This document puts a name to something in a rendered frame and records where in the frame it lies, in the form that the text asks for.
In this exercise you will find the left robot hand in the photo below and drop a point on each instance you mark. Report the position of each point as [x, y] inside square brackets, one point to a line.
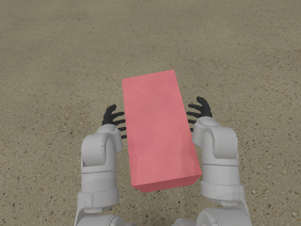
[108, 118]

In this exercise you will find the robot left upper arm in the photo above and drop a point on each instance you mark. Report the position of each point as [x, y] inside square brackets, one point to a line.
[101, 220]

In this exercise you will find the robot right upper arm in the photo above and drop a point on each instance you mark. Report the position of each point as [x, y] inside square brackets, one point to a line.
[222, 216]

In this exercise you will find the carton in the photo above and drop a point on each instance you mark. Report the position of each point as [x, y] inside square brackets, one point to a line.
[161, 152]

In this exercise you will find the robot right forearm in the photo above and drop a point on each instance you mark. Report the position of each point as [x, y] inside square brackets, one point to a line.
[220, 159]

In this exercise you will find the right robot hand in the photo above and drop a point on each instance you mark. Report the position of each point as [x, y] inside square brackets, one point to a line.
[205, 111]

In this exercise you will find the robot left forearm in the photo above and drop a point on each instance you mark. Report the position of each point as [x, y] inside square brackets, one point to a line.
[99, 189]

